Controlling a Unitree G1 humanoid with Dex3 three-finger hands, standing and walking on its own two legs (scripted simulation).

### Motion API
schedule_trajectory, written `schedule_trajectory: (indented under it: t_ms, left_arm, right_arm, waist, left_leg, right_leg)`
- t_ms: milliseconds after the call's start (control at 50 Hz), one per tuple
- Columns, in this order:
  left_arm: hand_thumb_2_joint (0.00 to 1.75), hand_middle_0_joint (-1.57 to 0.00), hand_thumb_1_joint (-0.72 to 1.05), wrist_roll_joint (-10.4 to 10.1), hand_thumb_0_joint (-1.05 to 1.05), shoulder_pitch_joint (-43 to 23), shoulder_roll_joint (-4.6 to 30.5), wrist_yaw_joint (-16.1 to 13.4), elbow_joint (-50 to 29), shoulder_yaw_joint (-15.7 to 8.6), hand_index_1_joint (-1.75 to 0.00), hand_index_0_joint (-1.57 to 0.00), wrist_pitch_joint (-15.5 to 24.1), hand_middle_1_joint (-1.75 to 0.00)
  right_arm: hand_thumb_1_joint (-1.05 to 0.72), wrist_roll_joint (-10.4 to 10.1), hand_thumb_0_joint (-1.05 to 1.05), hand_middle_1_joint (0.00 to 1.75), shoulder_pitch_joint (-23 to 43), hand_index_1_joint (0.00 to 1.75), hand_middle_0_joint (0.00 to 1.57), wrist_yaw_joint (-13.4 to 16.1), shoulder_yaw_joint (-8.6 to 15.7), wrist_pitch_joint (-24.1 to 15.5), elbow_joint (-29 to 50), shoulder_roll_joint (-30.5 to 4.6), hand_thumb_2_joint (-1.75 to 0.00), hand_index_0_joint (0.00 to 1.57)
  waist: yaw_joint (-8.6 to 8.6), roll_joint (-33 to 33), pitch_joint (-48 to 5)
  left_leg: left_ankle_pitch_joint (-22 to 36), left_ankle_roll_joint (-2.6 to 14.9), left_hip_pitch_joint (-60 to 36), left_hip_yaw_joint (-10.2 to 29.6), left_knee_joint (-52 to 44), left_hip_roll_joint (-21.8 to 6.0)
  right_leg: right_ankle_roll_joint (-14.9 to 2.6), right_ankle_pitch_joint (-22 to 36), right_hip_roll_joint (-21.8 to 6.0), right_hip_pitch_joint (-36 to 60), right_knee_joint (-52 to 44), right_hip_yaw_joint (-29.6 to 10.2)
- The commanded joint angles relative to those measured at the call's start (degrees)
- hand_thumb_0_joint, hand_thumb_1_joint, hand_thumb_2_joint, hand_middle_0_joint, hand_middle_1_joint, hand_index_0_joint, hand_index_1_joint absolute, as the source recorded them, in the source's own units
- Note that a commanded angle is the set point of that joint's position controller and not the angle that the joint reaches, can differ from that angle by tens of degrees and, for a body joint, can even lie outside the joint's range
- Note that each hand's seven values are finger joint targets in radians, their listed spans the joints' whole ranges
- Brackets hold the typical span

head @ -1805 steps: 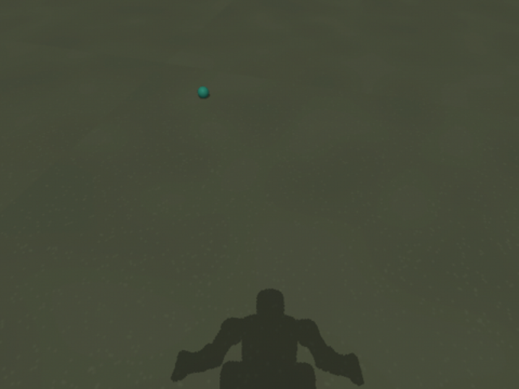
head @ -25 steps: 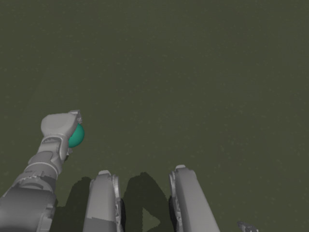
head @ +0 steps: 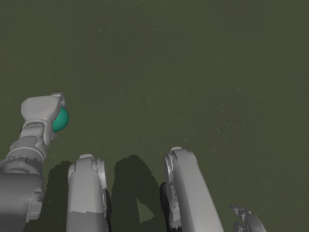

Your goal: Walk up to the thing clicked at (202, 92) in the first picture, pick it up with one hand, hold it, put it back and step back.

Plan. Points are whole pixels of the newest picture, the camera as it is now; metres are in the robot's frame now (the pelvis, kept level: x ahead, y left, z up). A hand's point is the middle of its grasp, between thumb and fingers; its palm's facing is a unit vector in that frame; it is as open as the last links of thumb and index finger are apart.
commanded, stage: crouch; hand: left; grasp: from above
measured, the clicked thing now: (53, 118) +0.43 +0.25 -0.19
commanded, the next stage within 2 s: lower in 0.56 s
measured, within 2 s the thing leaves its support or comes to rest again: neither
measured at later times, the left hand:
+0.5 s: hand (56, 123) +0.43 +0.25 -0.22, palm faces -0.46 -0.04 -0.89, open 10.6 cm
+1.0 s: hand (62, 126) +0.43 +0.25 -0.28, palm faces -0.47 -0.05 -0.88, open 10.6 cm
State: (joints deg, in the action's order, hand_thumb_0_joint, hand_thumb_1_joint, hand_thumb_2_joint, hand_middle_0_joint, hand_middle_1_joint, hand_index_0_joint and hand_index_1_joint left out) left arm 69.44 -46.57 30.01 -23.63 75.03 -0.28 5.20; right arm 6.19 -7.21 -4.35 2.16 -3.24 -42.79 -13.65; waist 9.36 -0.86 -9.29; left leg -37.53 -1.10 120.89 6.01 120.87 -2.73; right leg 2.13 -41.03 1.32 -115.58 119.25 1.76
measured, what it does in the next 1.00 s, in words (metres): lowers itself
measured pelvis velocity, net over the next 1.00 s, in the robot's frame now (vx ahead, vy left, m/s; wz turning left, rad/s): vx -0.01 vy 0.00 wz -0.05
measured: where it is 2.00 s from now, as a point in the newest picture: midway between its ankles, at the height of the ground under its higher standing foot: (138, 223)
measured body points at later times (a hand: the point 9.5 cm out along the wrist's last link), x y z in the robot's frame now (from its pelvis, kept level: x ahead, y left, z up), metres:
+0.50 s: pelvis -0.01 +0.00 -0.06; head +0.21 +0.04 +0.33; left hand +0.45 +0.25 -0.17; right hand +0.04 -0.27 -0.18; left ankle +0.08 +0.13 -0.38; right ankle +0.08 -0.13 -0.38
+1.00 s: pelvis -0.01 +0.00 -0.09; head +0.23 +0.05 +0.29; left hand +0.45 +0.25 -0.23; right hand +0.04 -0.28 -0.21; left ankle +0.08 +0.13 -0.38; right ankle +0.08 -0.13 -0.38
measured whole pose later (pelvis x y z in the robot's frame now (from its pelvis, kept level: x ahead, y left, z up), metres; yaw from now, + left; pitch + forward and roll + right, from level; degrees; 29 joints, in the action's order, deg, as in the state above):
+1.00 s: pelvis -0.01 +0.00 -0.09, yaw -3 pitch +33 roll -7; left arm 72.6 -53.4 37.5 -28.3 88.1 -4.3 10.3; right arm 9.8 -7.0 -7.3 -3.2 -4.9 -45.1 -15.1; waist 12.8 1.3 -2.6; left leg -37.2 -2.2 134.1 9.8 137.9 -2.2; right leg 2.4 -40.4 3.0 -128.4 135.3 3.5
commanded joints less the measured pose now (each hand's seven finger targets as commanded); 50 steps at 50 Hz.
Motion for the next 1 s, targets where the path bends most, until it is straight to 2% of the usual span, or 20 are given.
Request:
schedule_trajectory:
  t_ms: [0, 60, 100, 200, 240, 260, 300, 340, 360, 460, 520, 540, 580, 600, 640, 700, 740, 780, 820, 980]
  left_arm:
    - [0.99, -0.82, 0.44, -0.3, 0.00, -18.1, 12.3, -2.5, -7.4, -2.3, -0.93, -0.84, 0.2, -0.95]
    - [0.97, -0.80, 0.42, -0.3, 0.00, -20.2, 13.7, -2.9, -8.4, -2.9, -0.92, -0.83, 0.7, -0.95]
    - [0.98, -0.80, 0.42, -0.4, 0.00, -19.2, 12.3, -3.0, -5.7, -2.4, -0.94, -0.82, 0.6, -0.96]
    - [0.94, -0.79, 0.44, 0.0, 0.00, -22.5, 15.7, -3.3, -5.7, -3.8, -0.94, -0.82, 1.5, -0.97]
    - [0.94, -0.80, 0.45, -0.1, 0.00, -21.5, 14.9, -3.3, -2.5, -3.3, -0.94, -0.83, 1.6, -0.98]
    - [0.96, -0.80, 0.44, -0.1, 0.00, -22.2, 14.8, -3.2, -3.0, -3.2, -0.94, -0.83, 1.9, -0.96]
    - [0.96, -0.80, 0.44, 0.3, 0.00, -23.9, 18.1, -3.4, -3.7, -4.8, -0.94, -0.83, 2.2, -0.97]
    - [0.97, -0.79, 0.43, 0.6, 0.00, -21.8, 16.3, -3.6, 0.1, -3.8, -0.95, -0.82, 2.0, -0.98]
    - [0.98, -0.81, 0.45, 0.5, 0.00, -23.8, 15.9, -3.7, -1.2, -3.6, -0.95, -0.83, 2.3, -0.98]
    - [0.97, -0.80, 0.43, 0.6, 0.00, -24.3, 18.1, -4.0, 1.0, -4.3, -0.94, -0.82, 2.8, -0.96]
    - [0.96, -0.81, 0.46, 0.5, 0.00, -25.1, 16.5, -4.1, 1.8, -3.3, -0.94, -0.84, 3.0, -0.97]
    - [0.96, -0.81, 0.46, 0.6, 0.00, -24.8, 17.2, -3.9, 2.8, -3.2, -0.93, -0.84, 3.1, -0.96]
    - [0.96, -0.82, 0.46, 0.6, 0.00, -25.2, 19.4, -4.2, 1.1, -4.8, -0.93, -0.84, 3.2, -0.95]
    - [0.94, -0.82, 0.47, 0.6, 0.00, -24.9, 18.9, -4.3, 0.9, -4.8, -0.92, -0.85, 3.2, -0.95]
    - [0.97, -0.83, 0.48, 0.8, 0.00, -25.6, 17.4, -4.1, 2.0, -3.3, -0.93, -0.85, 3.1, -0.96]
    - [0.93, -0.79, 0.39, 0.9, 0.00, -25.0, 17.7, -4.4, 3.7, -3.8, -0.90, -0.80, 3.3, -0.92]
    - [0.95, -0.79, 0.38, 1.0, 0.00, -24.5, 16.5, -4.4, 5.1, -2.7, -0.91, -0.80, 3.5, -0.92]
    - [0.92, -0.80, 0.39, 0.9, 0.00, -25.7, 19.4, -4.9, 4.3, -4.1, -0.89, -0.81, 4.1, -0.91]
    - [0.94, -0.78, 0.37, 1.5, 0.00, -25.3, 19.9, -5.5, 4.2, -4.5, -0.90, -0.79, 4.4, -0.91]
    - [0.96, -0.78, 0.40, 2.7, 0.00, -24.4, 20.9, -8.3, 6.3, -5.8, -0.93, -0.80, 4.8, -0.96]
  right_arm:
    - [-0.91, 0.3, 0.00, 0.30, -10.8, 0.30, 0.20, 0.3, 3.7, -0.3, 1.1, -11.7, -0.90, 0.20]
    - [-0.91, 0.4, 0.00, 0.30, -10.6, 0.30, 0.20, 0.2, 3.5, -0.2, 0.8, -11.5, -0.90, 0.20]
    - [-0.91, 0.6, 0.00, 0.30, -11.2, 0.30, 0.20, -0.1, 3.3, -0.3, 0.5, -11.7, -0.90, 0.20]
    - [-0.91, 0.9, 0.00, 0.30, -11.4, 0.30, 0.20, -0.5, 3.2, -0.5, 0.1, -12.4, -0.90, 0.20]
    - [-0.91, 1.1, 0.00, 0.30, -11.3, 0.30, 0.20, -0.7, 2.7, -0.7, 0.0, -12.2, -0.90, 0.20]
    - [-0.91, 1.3, 0.00, 0.30, -11.6, 0.30, 0.20, -0.8, 2.5, -0.7, -0.3, -12.3, -0.90, 0.20]
    - [-0.91, 1.3, 0.00, 0.30, -11.6, 0.30, 0.20, -0.8, 2.6, -0.8, -0.7, -12.8, -0.90, 0.20]
    - [-0.91, 1.4, 0.00, 0.30, -11.1, 0.30, 0.20, -0.8, 2.1, -0.8, -0.8, -12.5, -0.90, 0.20]
    - [-0.91, 1.6, 0.00, 0.30, -11.2, 0.30, 0.20, -0.9, 2.0, -0.9, -0.9, -12.7, -0.90, 0.20]
    - [-0.91, 1.7, 0.00, 0.30, -11.1, 0.30, 0.20, -1.0, 1.4, -0.9, -1.5, -12.9, -0.90, 0.20]
    - [-0.91, 2.0, 0.00, 0.30, -11.2, 0.30, 0.20, -1.1, 1.0, -1.1, -1.5, -13.1, -0.90, 0.20]
    - [-0.91, 2.0, 0.00, 0.30, -10.9, 0.30, 0.20, -1.1, 1.0, -1.2, -1.7, -13.2, -0.90, 0.20]
    - [-0.91, 2.1, 0.00, 0.30, -11.5, 0.30, 0.20, -1.2, 0.7, -1.1, -1.7, -13.2, -0.90, 0.20]
    - [-0.91, 2.1, 0.00, 0.30, -11.5, 0.30, 0.20, -1.2, 0.8, -1.2, -1.8, -13.5, -0.90, 0.20]
    - [-0.91, 2.2, 0.00, 0.30, -11.4, 0.30, 0.20, -1.3, 0.7, -1.2, -2.0, -13.9, -0.90, 0.20]
    - [-0.91, 2.3, 0.00, 0.30, -11.3, 0.30, 0.20, -1.3, 0.4, -1.1, -2.0, -13.9, -0.90, 0.20]
    - [-0.91, 2.7, 0.00, 0.30, -11.4, 0.30, 0.20, -1.6, -0.3, -1.4, -2.0, -13.9, -0.90, 0.20]
    - [-0.91, 2.8, 0.00, 0.30, -10.9, 0.30, 0.20, -1.7, -0.6, -1.6, -1.9, -14.4, -0.90, 0.20]
    - [-0.91, 2.9, 0.00, 0.30, -10.7, 0.30, 0.20, -1.8, -0.9, -1.5, -1.9, -14.4, -0.90, 0.20]
    - [-0.91, 4.3, 0.00, 0.30, -10.3, 0.30, 0.20, -2.5, -1.8, -2.0, -1.8, -14.8, -0.90, 0.20]
  waist:
    - [0.60, -10.6, -36.7]
    - [0.16, -12.2, -38.0]
    - [1.30, -10.0, -35.7]
    - [0.93, -12.1, -37.6]
    - [1.88, -10.0, -34.1]
    - [1.87, -9.9, -34.9]
    - [0.91, -11.8, -36.3]
    - [1.30, -11.0, -34.7]
    - [2.15, -10.9, -34.0]
    - [1.23, -10.4, -34.3]
    - [2.62, -10.1, -32.2]
    - [2.53, -9.9, -31.9]
    - [1.74, -11.0, -33.7]
    - [1.40, -11.3, -34.2]
    - [2.70, -11.3, -32.9]
    - [2.81, -10.7, -31.9]
    - [3.80, -10.1, -30.0]
    - [3.11, -11.2, -30.4]
    - [2.84, -11.7, -32.2]
    - [4.20, -13.0, -31.2]
  left_leg:
    - [10.0, 2.24, -30.3, -4.2, -10.1, 1.3]
    - [10.2, 2.15, -29.8, -4.4, -8.7, 1.3]
    - [9.4, 2.25, -28.3, -4.0, -8.0, 1.3]
    - [8.9, 2.19, -27.8, -4.0, -6.1, 1.1]
    - [7.0, 2.56, -24.0, -4.3, -5.1, 1.2]
    - [6.9, 2.54, -23.7, -4.3, -4.8, 1.3]
    - [7.0, 2.41, -24.5, -4.6, -4.2, 1.3]
    - [6.1, 2.38, -23.4, -4.6, -3.3, 1.2]
    - [5.6, 2.47, -22.2, -4.5, -2.9, 1.2]
    - [5.1, 2.56, -19.5, -4.7, -1.7, 1.4]
    - [4.6, 2.65, -18.6, -4.5, -0.6, 1.3]
    - [4.4, 2.71, -17.5, -4.6, -0.2, 1.3]
    - [5.8, 2.60, -18.0, -4.8, 0.2, 1.4]
    - [6.0, 2.51, -19.1, -4.7, 0.1, 1.4]
    - [5.3, 2.51, -19.0, -4.1, 0.7, 1.2]
    - [5.0, 2.53, -16.9, -4.2, 1.3, 1.3]
    - [5.5, 2.54, -16.6, -3.9, 2.1, 1.2]
    - [5.4, 2.55, -16.2, -3.8, 2.5, 1.3]
    - [6.5, 2.39, -16.8, -3.7, 3.2, 1.3]
    - [7.3, 2.41, -15.3, -3.5, 5.8, 1.1]
  right_leg:
    - [-3.98, 15.0, 1.4, 13.8, -12.4, 4.3]
    - [-4.11, 15.0, 1.6, 13.4, -10.9, 4.3]
    - [-3.94, 14.4, 1.5, 12.2, -10.4, 4.9]
    - [-4.20, 13.9, 1.6, 10.5, -7.8, 5.2]
    - [-3.96, 12.3, 1.7, 10.0, -8.1, 5.1]
    - [-3.97, 12.1, 1.8, 10.2, -7.8, 5.1]
    - [-4.15, 11.8, 1.8, 9.4, -7.1, 5.1]
    - [-4.20, 11.0, 2.0, 8.2, -6.4, 5.3]
    - [-4.10, 10.7, 2.0, 7.7, -6.2, 5.4]
    - [-4.16, 9.9, 2.3, 8.1, -4.9, 5.6]
    - [-4.01, 9.9, 2.2, 6.5, -4.2, 6.0]
    - [-3.97, 9.7, 2.4, 7.0, -4.4, 5.8]
    - [-3.88, 10.9, 2.3, 8.5, -3.7, 5.8]
    - [-3.97, 11.2, 2.2, 7.6, -3.2, 6.0]
    - [-4.04, 10.9, 2.4, 5.4, -2.6, 6.7]
    - [-3.90, 10.5, 2.4, 5.5, -2.2, 6.6]
    - [-3.81, 11.3, 2.5, 5.0, -1.6, 7.1]
    - [-3.87, 11.2, 2.5, 4.7, -1.0, 7.1]
    - [-3.80, 12.2, 2.7, 5.3, -0.1, 7.3]
    - [-3.41, 13.9, 2.9, 5.5, 1.5, 7.6]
